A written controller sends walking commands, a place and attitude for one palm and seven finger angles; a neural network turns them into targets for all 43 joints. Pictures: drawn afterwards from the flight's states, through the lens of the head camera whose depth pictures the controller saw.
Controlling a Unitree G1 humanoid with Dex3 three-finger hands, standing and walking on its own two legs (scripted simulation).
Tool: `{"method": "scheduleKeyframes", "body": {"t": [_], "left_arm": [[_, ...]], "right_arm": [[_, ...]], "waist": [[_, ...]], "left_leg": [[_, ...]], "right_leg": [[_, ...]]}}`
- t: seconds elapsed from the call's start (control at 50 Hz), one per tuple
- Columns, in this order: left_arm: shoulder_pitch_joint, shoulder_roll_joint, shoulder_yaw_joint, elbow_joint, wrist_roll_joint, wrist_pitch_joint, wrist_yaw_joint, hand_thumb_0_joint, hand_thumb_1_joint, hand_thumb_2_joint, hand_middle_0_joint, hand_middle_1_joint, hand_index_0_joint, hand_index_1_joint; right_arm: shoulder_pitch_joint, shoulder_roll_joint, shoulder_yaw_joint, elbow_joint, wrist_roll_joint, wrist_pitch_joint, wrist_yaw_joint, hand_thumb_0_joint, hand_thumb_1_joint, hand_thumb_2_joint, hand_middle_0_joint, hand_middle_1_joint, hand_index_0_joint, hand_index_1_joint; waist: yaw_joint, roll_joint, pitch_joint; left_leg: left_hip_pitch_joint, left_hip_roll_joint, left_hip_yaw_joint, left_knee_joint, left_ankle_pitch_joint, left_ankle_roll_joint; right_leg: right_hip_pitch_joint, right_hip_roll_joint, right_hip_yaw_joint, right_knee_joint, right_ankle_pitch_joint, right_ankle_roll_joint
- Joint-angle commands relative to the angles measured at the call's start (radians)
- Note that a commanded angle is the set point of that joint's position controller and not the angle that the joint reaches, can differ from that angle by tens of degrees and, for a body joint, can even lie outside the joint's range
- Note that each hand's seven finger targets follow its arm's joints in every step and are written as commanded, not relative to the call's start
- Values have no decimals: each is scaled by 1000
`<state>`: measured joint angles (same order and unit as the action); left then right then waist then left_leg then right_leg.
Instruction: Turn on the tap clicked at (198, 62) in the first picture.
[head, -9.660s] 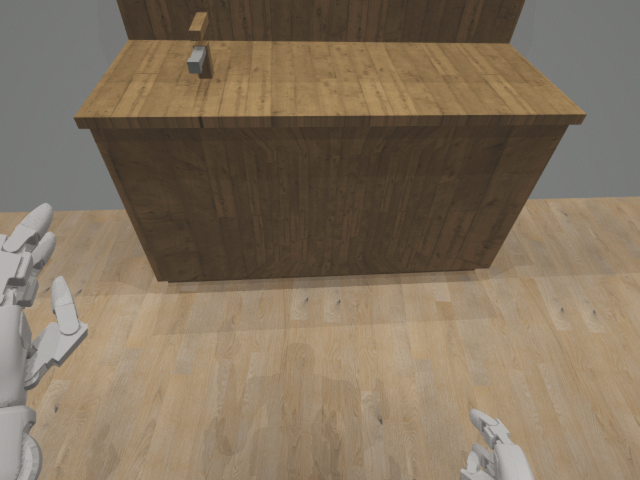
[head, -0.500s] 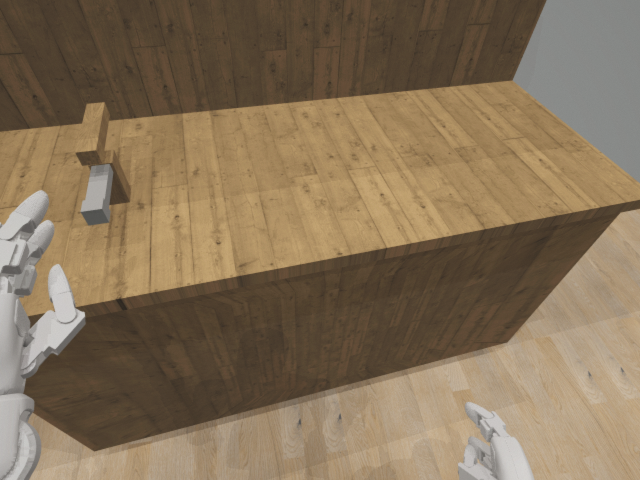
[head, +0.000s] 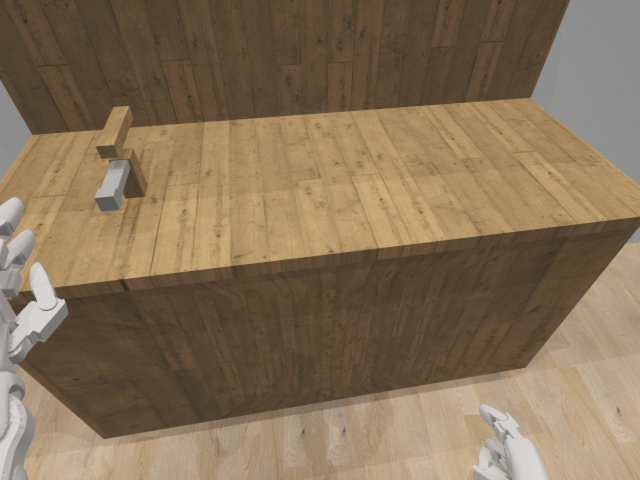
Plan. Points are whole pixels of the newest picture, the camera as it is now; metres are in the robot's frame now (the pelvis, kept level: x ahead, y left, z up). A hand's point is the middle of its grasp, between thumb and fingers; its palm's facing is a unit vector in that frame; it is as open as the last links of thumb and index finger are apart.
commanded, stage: turn the palm inward beside the body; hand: left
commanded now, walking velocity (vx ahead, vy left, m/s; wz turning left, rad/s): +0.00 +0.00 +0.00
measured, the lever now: (108, 199) +0.46 +0.41 +0.08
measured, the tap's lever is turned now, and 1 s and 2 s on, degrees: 0 0 0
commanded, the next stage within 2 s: reach beside the lever's end, fingers flat in 1.74 s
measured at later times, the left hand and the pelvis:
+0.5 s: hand (102, 319) +0.22 +0.26 +0.14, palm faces +0.47 -0.85 -0.22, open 7.4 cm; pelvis +0.02 +0.00 -0.01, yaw +0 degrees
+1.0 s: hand (99, 355) +0.19 +0.25 +0.13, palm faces +0.48 -0.87 -0.14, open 7.4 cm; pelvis +0.00 +0.01 -0.01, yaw +0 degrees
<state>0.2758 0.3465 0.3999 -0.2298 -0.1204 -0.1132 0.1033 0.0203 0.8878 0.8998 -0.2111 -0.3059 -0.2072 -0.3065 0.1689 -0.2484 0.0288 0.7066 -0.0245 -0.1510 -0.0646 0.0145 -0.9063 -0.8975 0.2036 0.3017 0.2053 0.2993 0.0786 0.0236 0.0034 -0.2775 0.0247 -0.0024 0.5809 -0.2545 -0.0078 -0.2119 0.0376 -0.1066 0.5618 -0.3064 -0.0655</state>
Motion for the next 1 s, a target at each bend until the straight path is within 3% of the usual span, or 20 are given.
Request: {"method": "scheduleKeyframes", "body": {"t": [0.0, 0.06, 0.1, 0.12, 0.18, 0.22, 0.26, 0.3, 0.4, 0.48, 0.52, 0.54, 0.58, 0.62, 0.66, 0.78, 0.92, 0.98], "left_arm": [[-221, 206, 16, -205, -8, -21, -33, 0, 900, 900, -200, -300, -200, -300], [-179, 227, 67, -191, -31, -2, -35, 0, 900, 900, -200, -300, -200, -300], [-125, 224, 98, -200, -47, -3, -32, 0, 900, 900, -200, -300, -200, -300], [-93, 254, 138, -217, -51, -7, -25, 0, 900, 900, -200, -300, -200, -300], [-10, 203, 134, -233, -71, -20, -21, 0, 900, 900, -200, -300, -200, -300], [27, 221, 158, -255, -76, -22, -18, 0, 900, 900, -200, -300, -200, -300], [38, 177, 121, -279, -80, -25, -23, 0, 900, 900, -200, -300, -200, -300], [37, 157, 94, -306, -80, -24, -25, 0, 900, 900, -200, -300, -200, -300], [43, 129, 57, -340, -78, -37, -13, 0, 900, 900, -200, -300, -200, -300], [54, 101, 27, -332, -75, -37, 3, 0, 900, 900, -200, -300, -200, -300], [61, 116, 35, -355, -72, -34, 13, 0, 900, 900, -200, -300, -200, -300], [64, 91, 10, -363, -68, -32, 16, 0, 900, 900, -200, -300, -200, -300], [64, 72, -12, -352, -66, -24, 25, 0, 900, 900, -200, -300, -200, -300], [77, 87, -1, -368, -64, -15, 36, 0, 900, 900, -200, -300, -200, -300], [80, 59, -27, -372, -63, -6, 42, 0, 900, 900, -200, -300, -200, -300], [71, 28, -67, -377, -58, 28, 61, 0, 900, 900, -200, -300, -200, -300], [98, 24, -76, -407, -54, 38, 76, 0, 900, 900, -200, -300, -200, -300], [104, -10, -112, -421, -55, 34, 78, 0, 900, 900, -200, -300, -200, -300]], "right_arm": [[-161, -102, -41, -143, 16, -75, -34, 0, -900, -900, 200, 300, 200, 300], [-161, -101, -46, -132, 21, -85, -42, 0, -900, -900, 200, 300, 200, 300], [-159, -97, -50, -134, 24, -84, -40, 0, -900, -900, 200, 300, 200, 300], [-152, -98, -55, -133, 26, -88, -36, 0, -900, -900, 200, 300, 200, 300], [-113, -95, -52, -142, 29, -97, -29, 0, -900, -900, 200, 300, 200, 300], [-100, -101, -53, -151, 30, -105, -26, 0, -900, -900, 200, 300, 200, 300], [-92, -97, -51, -161, 30, -111, -22, 0, -900, -900, 200, 300, 200, 300], [-86, -99, -52, -166, 31, -117, -24, 0, -900, -900, 200, 300, 200, 300], [-72, -103, -51, -171, 28, -138, -28, 0, -900, -900, 200, 300, 200, 300], [-78, -101, -46, -170, 26, -152, -33, 0, -900, -900, 200, 300, 200, 300], [-86, -102, -46, -172, 29, -159, -33, 0, -900, -900, 200, 300, 200, 300], [-91, -96, -42, -176, 27, -160, -32, 0, -900, -900, 200, 300, 200, 300], [-94, -95, -38, -176, 28, -165, -33, 0, -900, -900, 200, 300, 200, 300], [-102, -97, -36, -177, 26, -169, -33, 0, -900, -900, 200, 300, 200, 300], [-104, -92, -31, -182, 26, -172, -31, 0, -900, -900, 200, 300, 200, 300], [-127, -86, -19, -188, 26, -172, -33, 0, -900, -900, 200, 300, 200, 300], [-141, -85, -15, -195, 24, -176, -32, 0, -900, -900, 200, 300, 200, 300], [-143, -81, -11, -197, 22, -180, -30, 0, -900, -900, 200, 300, 200, 300]], "waist": [[-41, 26, -41], [-23, -59, -67], [-6, -78, -100], [8, -54, -140], [9, -69, -177], [12, -45, -195], [4, -47, -183], [-1, -12, -175], [-7, -6, -167], [-7, -22, -151], [3, 7, -158], [4, 11, -165], [-2, 3, -129], [6, 28, -142], [3, 3, -132], [-3, 12, -73], [1, 25, -81], [-5, 44, -74]], "left_leg": [[8, -37, -2, -31, -62, 29], [-44, -27, -26, 2, -44, 17], [-61, -28, -30, 12, -9, 15], [-50, -29, -29, 21, 32, 14], [-39, -42, -13, 22, 139, 23], [-34, -44, -6, 38, 179, 23], [-31, -46, -2, 37, 199, 26], [-19, -49, 3, 36, 201, 28], [-18, -49, -1, 32, 177, 31], [-22, -46, -6, 19, 137, 33], [-20, -44, -6, 17, 135, 33], [-16, -44, -5, 10, 137, 33], [-19, -40, -9, -2, 110, 33], [-19, -39, -9, -4, 99, 32], [-24, -36, -13, -15, 86, 31], [-36, -33, -24, -45, -12, 29], [-38, -34, -27, -48, -46, 30], [-40, -36, -29, -53, -71, 28]], "right_leg": [[-87, -99, 216, -214, -147, 78], [-38, -141, 269, -187, -38, 108], [-6, -146, 265, -147, 80, 117], [18, -141, 255, -120, 167, 118], [35, -105, 186, -39, 415, 121], [38, -101, 178, -16, 506, 125], [21, -92, 151, -2, 530, 121], [-6, -80, 135, -1, 497, 112], [-48, -64, 110, -3, 388, 96], [-78, -50, 94, -13, 272, 82], [-74, -45, 93, -17, 238, 73], [-73, -42, 84, -13, 222, 68], [-97, -32, 71, -23, 160, 63], [-90, -30, 75, -29, 135, 59], [-93, -28, 65, -28, 113, 58], [-122, -23, 60, -63, -21, 55], [-114, -24, 64, -76, -58, 53], [-124, -24, 59, -71, -77, 52]]}}
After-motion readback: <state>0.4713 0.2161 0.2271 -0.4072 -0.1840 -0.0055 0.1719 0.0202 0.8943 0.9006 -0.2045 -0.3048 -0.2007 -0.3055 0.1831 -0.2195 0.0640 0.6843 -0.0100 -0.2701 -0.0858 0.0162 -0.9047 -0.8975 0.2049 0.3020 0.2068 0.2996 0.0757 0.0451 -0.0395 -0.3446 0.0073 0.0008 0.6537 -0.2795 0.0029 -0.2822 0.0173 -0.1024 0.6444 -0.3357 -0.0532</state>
